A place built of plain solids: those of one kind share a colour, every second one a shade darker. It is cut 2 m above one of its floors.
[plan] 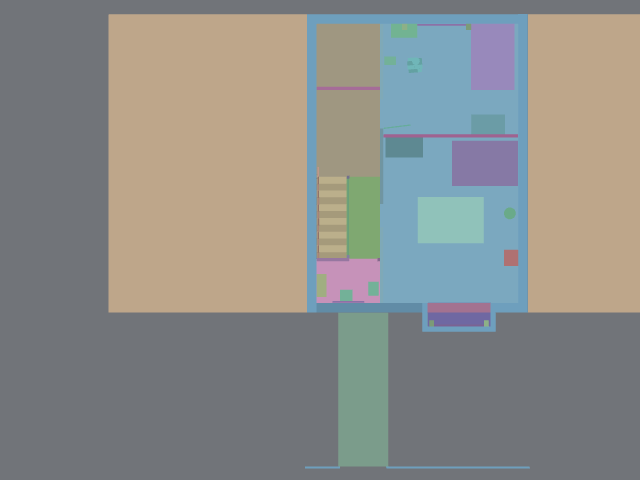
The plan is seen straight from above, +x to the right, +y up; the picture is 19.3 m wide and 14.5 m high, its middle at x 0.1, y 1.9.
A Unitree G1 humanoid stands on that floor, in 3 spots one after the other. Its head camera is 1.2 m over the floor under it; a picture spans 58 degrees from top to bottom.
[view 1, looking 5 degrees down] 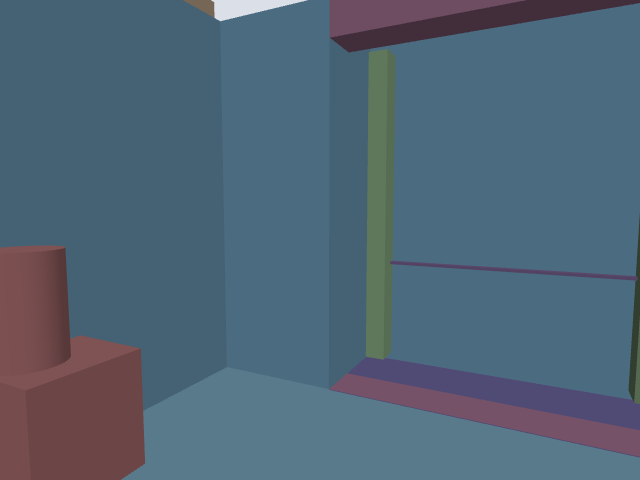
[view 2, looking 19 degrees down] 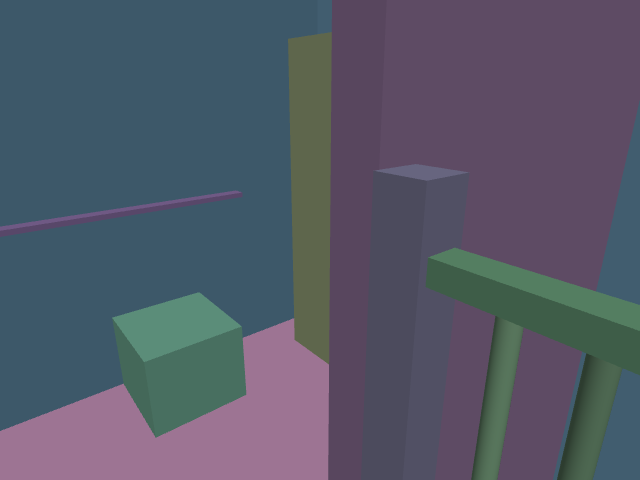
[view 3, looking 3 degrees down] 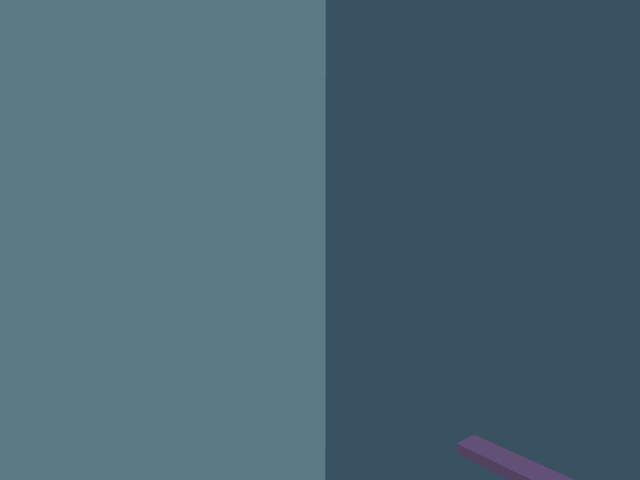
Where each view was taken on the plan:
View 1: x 4.07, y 2.45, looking -63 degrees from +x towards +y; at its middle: wall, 2.76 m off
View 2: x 1.41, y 1.76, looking -129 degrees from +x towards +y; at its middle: shelf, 1.86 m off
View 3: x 0.95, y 0.75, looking -37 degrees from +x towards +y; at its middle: landing_wall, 1.21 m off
